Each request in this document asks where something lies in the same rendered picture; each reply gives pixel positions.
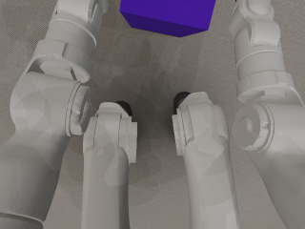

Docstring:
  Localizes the robot left forearm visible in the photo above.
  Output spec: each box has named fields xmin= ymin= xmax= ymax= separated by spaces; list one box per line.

xmin=10 ymin=0 xmax=109 ymax=121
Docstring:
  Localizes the robot right forearm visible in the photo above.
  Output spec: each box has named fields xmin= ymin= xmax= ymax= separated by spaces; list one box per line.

xmin=228 ymin=0 xmax=305 ymax=108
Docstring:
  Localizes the left robot foot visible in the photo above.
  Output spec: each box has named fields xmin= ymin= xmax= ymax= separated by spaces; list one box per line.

xmin=115 ymin=101 xmax=132 ymax=116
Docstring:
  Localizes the carton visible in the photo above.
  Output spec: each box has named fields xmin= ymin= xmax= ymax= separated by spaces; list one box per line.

xmin=119 ymin=0 xmax=216 ymax=37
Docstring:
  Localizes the left robot shin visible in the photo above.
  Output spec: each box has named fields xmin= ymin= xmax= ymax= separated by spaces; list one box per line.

xmin=83 ymin=102 xmax=129 ymax=156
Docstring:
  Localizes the robot right upper arm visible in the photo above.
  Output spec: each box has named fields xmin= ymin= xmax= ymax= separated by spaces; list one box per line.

xmin=232 ymin=100 xmax=305 ymax=229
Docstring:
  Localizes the robot left upper arm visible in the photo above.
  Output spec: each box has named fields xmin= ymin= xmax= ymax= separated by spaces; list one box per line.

xmin=0 ymin=72 xmax=92 ymax=229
